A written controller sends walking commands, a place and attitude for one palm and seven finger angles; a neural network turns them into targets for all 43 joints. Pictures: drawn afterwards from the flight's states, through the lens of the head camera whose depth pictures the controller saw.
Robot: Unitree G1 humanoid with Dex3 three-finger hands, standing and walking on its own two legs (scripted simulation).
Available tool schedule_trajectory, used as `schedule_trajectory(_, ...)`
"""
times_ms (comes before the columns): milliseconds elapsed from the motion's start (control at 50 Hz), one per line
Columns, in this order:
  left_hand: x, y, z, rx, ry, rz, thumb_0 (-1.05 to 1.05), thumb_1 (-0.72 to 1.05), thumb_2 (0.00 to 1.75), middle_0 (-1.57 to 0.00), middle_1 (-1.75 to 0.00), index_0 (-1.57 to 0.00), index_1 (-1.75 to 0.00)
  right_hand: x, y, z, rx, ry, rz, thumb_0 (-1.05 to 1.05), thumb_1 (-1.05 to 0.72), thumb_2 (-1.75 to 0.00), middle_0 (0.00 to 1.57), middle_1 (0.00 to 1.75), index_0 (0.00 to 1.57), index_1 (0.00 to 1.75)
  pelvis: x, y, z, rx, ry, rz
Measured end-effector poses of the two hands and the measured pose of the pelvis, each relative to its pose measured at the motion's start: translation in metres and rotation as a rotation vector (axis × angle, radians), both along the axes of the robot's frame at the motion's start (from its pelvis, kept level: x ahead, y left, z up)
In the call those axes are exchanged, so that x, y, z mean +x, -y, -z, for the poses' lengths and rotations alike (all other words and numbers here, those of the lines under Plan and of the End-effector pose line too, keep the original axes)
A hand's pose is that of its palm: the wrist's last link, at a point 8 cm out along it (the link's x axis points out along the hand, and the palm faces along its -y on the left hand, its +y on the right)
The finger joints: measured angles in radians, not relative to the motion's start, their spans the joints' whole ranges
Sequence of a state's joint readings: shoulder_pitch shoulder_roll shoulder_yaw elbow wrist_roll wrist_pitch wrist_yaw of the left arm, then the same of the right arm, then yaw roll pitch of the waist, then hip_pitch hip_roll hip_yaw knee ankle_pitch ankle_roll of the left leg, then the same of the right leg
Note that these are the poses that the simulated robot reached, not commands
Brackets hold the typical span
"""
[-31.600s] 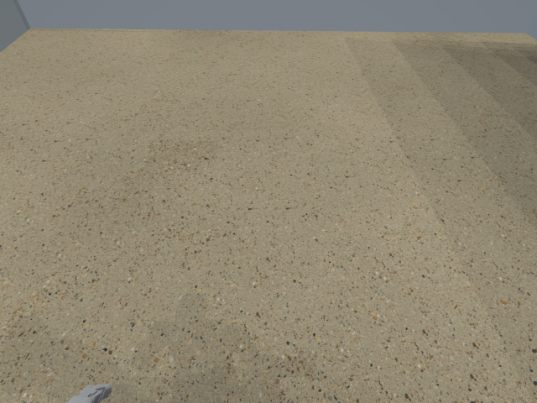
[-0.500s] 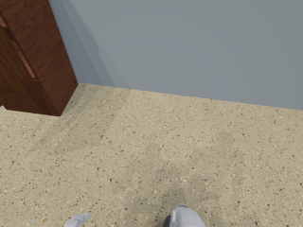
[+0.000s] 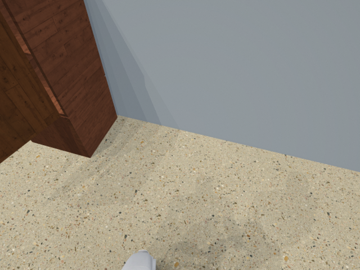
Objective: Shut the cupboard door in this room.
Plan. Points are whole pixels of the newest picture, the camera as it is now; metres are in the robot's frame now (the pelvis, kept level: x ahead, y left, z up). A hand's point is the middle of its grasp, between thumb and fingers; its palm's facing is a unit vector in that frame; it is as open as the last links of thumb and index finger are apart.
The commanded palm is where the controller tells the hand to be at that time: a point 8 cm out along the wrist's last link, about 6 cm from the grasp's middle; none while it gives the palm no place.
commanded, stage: walk to a spot facing it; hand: left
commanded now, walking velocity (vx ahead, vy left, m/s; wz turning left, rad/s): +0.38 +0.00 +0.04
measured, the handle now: out of the picture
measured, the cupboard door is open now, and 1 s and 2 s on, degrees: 77 77 77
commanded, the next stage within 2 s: turn to face it in 0.46 s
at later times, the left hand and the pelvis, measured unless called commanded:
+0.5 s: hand (121, 199) +0.32 +0.21 -0.17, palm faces -0.08 -0.98 -0.19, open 7.3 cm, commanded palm none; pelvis +0.21 +0.03 +0.00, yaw -8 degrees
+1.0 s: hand (151, 166) +0.43 +0.14 -0.15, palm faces +0.02 -0.97 -0.23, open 7.2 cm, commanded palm none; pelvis +0.33 -0.04 +0.00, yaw +0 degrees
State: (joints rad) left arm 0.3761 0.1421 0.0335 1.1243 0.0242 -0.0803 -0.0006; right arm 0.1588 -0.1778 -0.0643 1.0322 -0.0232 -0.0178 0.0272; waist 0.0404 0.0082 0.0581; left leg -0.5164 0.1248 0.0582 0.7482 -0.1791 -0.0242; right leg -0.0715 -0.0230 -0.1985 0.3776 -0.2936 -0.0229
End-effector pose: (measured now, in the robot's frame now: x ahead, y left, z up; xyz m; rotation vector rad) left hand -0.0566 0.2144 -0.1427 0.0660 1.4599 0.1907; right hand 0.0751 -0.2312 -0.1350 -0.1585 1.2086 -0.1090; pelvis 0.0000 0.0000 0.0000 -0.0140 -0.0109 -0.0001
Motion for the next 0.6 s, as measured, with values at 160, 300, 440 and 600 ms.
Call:
schedule_trajectory(160, 0.035, -0.023, 0.021, -0.063, -0.129, -0.044, 0.01, 0.91, 0.9, -0.2, -0.3, -0.2, -0.3, 0.122, -0.052, 0.0, -0.018, 0.139, -0.069, 0.01, -0.92, -0.89, 0.19, 0.3, 0.2, 0.29, 0.076, -0.041, 0.016, -0.001, 0.012, 0.01)
schedule_trajectory(300, 0.172, -0.061, 0.01, -0.017, 0.04, 0.074, 0.01, 0.91, 0.9, -0.19, -0.3, -0.2, -0.3, 0.123, -0.046, -0.016, -0.059, 0.127, 0.096, -0.04, -0.97, -0.89, 0.2, 0.3, 0.21, 0.3, 0.129, -0.053, -0.001, -0.002, 0.028, 0.056)
schedule_trajectory(440, 0.319, -0.063, -0.002, 0.024, 0.244, 0.159, 0.0, 0.92, 0.9, -0.19, -0.3, -0.2, -0.3, 0.087, -0.039, -0.004, -0.05, -0.087, 0.187, -0.02, -0.94, -0.89, 0.2, 0.3, 0.2, 0.3, 0.185, -0.043, -0.001, 0.022, 0.022, 0.105)
schedule_trajectory(600, 0.454, -0.009, -0.004, 0.043, 0.309, 0.341, 0.0, 0.91, 0.9, -0.19, -0.3, -0.2, -0.3, 0.062, -0.044, 0.026, 0.063, -0.322, 0.335, 0.0, -0.92, -0.89, 0.2, 0.3, 0.2, 0.3, 0.254, -0.008, 0.017, 0.04, 0.016, 0.179)
